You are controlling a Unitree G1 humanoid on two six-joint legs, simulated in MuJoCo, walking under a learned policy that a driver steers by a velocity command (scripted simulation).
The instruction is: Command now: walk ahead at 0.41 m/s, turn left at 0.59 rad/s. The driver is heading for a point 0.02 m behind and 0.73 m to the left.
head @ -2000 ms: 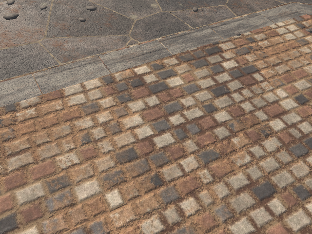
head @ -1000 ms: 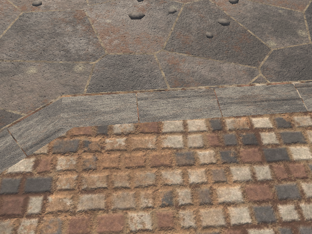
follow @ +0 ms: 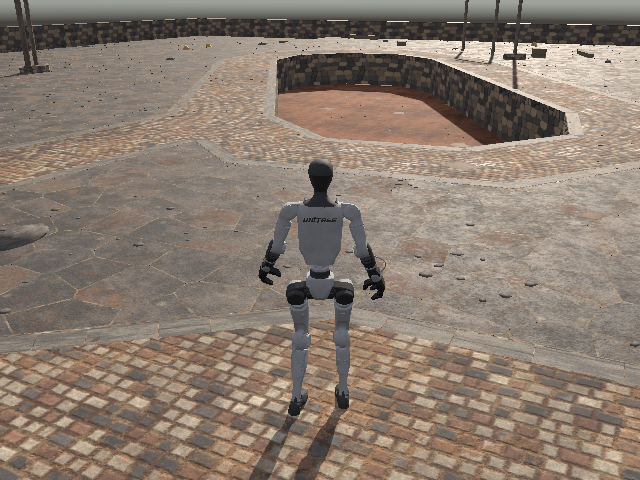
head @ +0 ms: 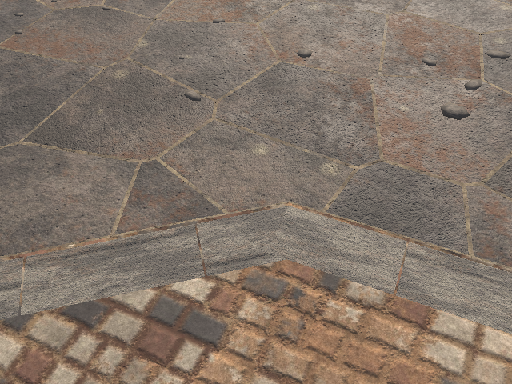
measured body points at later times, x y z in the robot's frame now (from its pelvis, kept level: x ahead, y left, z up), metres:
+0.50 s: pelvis +0.22 +0.08 -0.02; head +0.27 +0.10 +0.42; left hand +0.15 +0.37 -0.15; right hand +0.52 -0.09 -0.09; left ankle +0.30 +0.19 -0.73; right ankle +0.07 -0.12 -0.66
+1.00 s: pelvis +0.52 +0.16 -0.01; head +0.54 +0.17 +0.44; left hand +0.56 +0.49 -0.08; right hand +0.72 -0.06 -0.13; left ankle +0.32 +0.19 -0.67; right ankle +0.65 +0.12 -0.73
